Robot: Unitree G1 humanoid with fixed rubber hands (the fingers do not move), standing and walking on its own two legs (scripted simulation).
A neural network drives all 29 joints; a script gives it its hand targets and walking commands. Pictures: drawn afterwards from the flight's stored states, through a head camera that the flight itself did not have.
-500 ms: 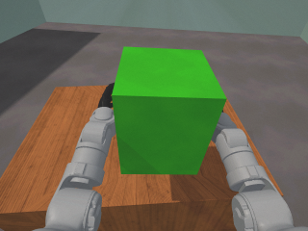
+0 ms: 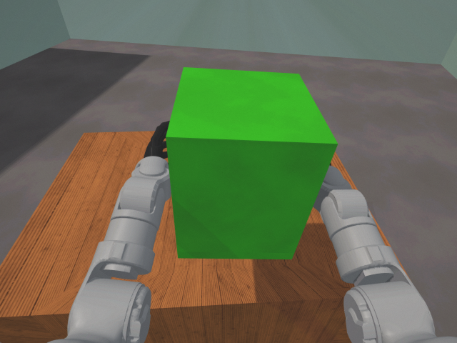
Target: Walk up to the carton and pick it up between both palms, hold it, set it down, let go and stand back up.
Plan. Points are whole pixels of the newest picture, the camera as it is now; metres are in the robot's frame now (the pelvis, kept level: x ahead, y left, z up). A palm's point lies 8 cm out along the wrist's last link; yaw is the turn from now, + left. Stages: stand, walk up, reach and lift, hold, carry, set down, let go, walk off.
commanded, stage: hold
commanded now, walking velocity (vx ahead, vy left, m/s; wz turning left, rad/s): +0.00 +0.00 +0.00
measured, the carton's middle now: (238, 165) +0.37 +0.01 +0.18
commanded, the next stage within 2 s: none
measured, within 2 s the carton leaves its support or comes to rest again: neither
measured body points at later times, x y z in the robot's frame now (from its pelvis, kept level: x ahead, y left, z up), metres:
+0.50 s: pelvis +0.00 +0.00 +0.00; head -0.05 +0.02 +0.45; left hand +0.39 +0.16 +0.18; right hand +0.39 -0.13 +0.17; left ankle +0.07 +0.07 -0.74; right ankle +0.01 -0.14 -0.74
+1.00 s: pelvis +0.00 +0.00 +0.00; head -0.05 +0.02 +0.45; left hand +0.39 +0.17 +0.18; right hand +0.39 -0.13 +0.17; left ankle +0.07 +0.07 -0.74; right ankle +0.01 -0.14 -0.74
